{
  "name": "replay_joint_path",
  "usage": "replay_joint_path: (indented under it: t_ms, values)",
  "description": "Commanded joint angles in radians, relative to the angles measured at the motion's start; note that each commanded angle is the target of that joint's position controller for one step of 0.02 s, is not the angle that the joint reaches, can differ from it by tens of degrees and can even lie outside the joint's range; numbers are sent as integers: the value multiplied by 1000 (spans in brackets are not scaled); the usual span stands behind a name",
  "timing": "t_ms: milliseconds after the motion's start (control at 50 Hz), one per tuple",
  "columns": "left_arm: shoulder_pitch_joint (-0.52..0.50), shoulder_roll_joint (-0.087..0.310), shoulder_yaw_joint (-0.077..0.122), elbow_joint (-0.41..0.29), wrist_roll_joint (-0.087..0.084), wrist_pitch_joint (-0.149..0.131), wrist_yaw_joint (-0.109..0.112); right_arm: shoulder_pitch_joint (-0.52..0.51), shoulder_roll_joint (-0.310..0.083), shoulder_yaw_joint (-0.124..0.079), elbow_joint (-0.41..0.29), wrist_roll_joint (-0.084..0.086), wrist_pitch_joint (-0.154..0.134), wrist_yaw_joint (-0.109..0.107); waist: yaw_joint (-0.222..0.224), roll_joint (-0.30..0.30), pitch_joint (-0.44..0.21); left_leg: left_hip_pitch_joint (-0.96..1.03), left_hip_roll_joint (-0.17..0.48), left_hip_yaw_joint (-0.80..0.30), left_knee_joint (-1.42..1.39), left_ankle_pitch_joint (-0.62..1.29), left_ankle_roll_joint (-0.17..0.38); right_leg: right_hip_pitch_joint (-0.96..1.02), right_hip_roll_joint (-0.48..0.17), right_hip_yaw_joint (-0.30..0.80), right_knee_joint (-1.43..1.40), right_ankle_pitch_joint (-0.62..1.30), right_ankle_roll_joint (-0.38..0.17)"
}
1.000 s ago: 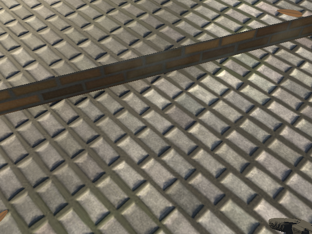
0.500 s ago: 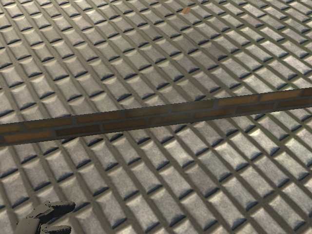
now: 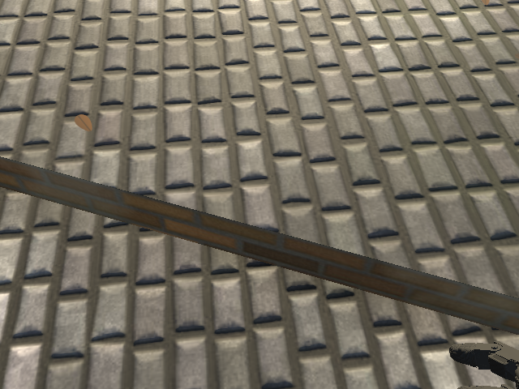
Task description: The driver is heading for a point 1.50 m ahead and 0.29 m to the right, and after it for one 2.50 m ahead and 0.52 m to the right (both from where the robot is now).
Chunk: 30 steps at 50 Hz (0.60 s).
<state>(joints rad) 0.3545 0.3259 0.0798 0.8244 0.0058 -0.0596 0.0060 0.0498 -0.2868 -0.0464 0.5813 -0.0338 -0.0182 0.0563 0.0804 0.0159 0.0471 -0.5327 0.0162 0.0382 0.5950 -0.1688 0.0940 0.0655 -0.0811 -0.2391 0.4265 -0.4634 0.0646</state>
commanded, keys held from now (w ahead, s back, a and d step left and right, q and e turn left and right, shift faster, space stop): w+q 0.08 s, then w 0.24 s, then no key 0.30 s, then e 0.20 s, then w+e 0.18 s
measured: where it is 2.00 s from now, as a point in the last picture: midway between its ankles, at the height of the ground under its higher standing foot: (334, 255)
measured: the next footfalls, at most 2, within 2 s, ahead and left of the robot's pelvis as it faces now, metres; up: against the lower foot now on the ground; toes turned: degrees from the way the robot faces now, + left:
right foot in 0.50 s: +0.44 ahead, -0.07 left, +0.00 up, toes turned +6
left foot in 0.90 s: +0.37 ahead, +0.13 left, +0.00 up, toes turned +1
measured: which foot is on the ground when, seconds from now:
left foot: down 0.00-0.50, up 0.52-0.88, down 0.90-1.00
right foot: down 0.00-0.02, up 0.04-0.48, down 0.50-0.90, up 0.92-1.00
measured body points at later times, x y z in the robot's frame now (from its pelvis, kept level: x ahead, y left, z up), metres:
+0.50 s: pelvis +0.27 +0.01 +0.01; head +0.30 +0.01 +0.46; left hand +0.41 +0.27 -0.09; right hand +0.30 -0.26 -0.12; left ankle +0.14 +0.09 -0.72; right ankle +0.40 -0.07 -0.72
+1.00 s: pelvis +0.35 +0.02 +0.03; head +0.36 +0.04 +0.48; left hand +0.43 +0.30 -0.11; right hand +0.41 -0.26 -0.10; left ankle +0.33 +0.12 -0.72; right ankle +0.38 -0.08 -0.67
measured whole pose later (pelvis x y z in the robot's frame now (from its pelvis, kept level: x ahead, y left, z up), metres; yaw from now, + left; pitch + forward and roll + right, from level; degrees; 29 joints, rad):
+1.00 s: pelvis +0.35 +0.02 +0.03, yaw +0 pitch +0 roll +0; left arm 0.21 0.28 0.07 0.90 0.03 0.04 -0.02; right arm 0.26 -0.26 -0.04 0.92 -0.03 -0.01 -0.05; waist 0.00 -0.02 0.02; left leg -0.16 -0.01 0.03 0.41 -0.24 0.04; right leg -0.44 0.07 0.03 0.84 -0.35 -0.03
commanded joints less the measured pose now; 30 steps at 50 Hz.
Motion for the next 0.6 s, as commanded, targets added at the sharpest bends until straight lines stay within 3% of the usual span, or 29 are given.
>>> replay_joint_path:
  t_ms: [20,40,60,80,100,120,140,200,260,320,360,420,460,480,500,520,540,560,580,600]
  values:
    - [79,44,-9,-85,34,5,-8,375,-233,-86,43,-60,-1,-25,-176,102,-304,715,124,-287,-78,-238,137,-447,-85,7,730,394,-75]
    - [34,47,-8,-158,39,2,-20,356,-335,-108,3,-4,6,-29,-169,247,-423,838,338,-845,-268,-149,271,-711,101,146,979,-134,-28]
    - [-99,109,4,-181,39,1,-23,357,-307,-106,19,10,12,-31,-209,95,-334,811,298,-750,-300,-72,246,-815,50,279,1006,-40,-45]
    - [-119,92,-8,-181,23,-6,-26,319,-253,-91,43,15,9,-39,-173,62,-209,686,278,-596,-279,22,227,-816,3,275,940,60,-55]
    - [-98,76,-17,-158,23,-9,-23,281,-183,-68,54,10,3,-40,-126,19,-126,553,226,-486,-284,140,182,-750,-35,271,826,111,-60]
    - [-76,72,-20,-148,35,1,-21,253,-148,-53,63,17,-4,-42,-86,34,-96,453,184,-415,-298,227,161,-671,-48,272,761,109,-57]
    - [-33,75,-22,-124,46,15,-22,225,-126,-42,64,19,-11,-40,-59,41,-105,393,159,-362,-313,267,149,-594,-52,269,722,113,-53]
    - [-34,51,-29,-108,44,35,-31,256,-136,-40,107,20,-36,-34,-51,44,-95,334,133,-302,-376,276,163,-559,-38,238,624,167,-44]
    - [-148,30,-36,-129,40,33,-37,296,-136,-38,144,22,-42,-33,-87,51,-22,351,125,-287,-441,149,155,-632,-48,238,464,297,-37]
    - [-243,20,-40,-145,33,25,-43,338,-142,-39,176,22,-49,-33,-127,46,9,409,130,-276,-458,97,143,-659,-35,235,314,399,-42]
    - [-276,8,-43,-148,29,17,-43,366,-139,-35,205,19,-52,-38,-136,33,23,438,130,-240,-406,316,126,-630,-4,218,235,420,-50]
    - [-268,0,-44,-138,26,4,-34,384,-135,-29,239,19,-49,-49,-134,44,-7,477,132,-208,-295,595,83,-534,48,200,175,404,-74]
    - [-198,21,-36,-107,29,-5,-23,361,-141,-28,253,19,-49,-58,-102,55,-31,499,122,-218,-205,690,48,-432,81,204,108,384,-100]
    - [-115,25,-33,-76,35,-15,-15,341,-140,-26,258,28,-49,-61,-58,39,-60,504,90,-204,-110,725,24,-328,98,194,11,450,-117]
    - [-32,56,-27,-49,46,-30,-4,338,-121,-17,255,33,-56,-64,-24,5,-121,449,50,-187,13,626,-4,-167,25,249,-19,640,-138]
    - [58,145,-11,-46,55,-34,5,414,-58,3,234,43,-62,-68,-36,-156,-251,287,-21,-148,236,193,-36,83,-227,465,73,1109,-221]
    - [63,154,-1,-31,22,-14,2,502,-46,2,279,61,-45,-77,-40,-265,-350,183,-144,-107,438,-413,-56,146,-366,655,51,1351,-373]
    - [37,93,-18,-30,-10,-7,-8,453,-97,-8,296,27,-24,-83,-51,-129,-283,170,-113,-156,485,-436,-57,43,-318,616,3,1233,-360]
    - [-46,47,-34,-36,-7,-6,-6,405,-81,-8,298,14,-16,-79,-74,-111,-187,156,-88,-161,482,-394,-63,-47,-271,539,-34,1123,-328]
    - [-108,6,-49,-40,-3,-3,-2,375,-67,-3,303,13,-7,-76,-91,-97,-128,171,-57,-159,436,-352,-72,-126,-227,474,-75,1047,-296]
